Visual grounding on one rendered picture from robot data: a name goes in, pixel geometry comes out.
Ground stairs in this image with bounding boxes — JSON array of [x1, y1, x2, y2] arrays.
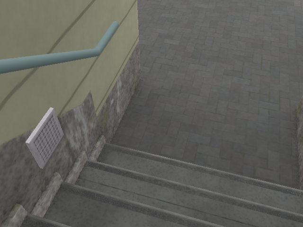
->
[[20, 143, 303, 227]]

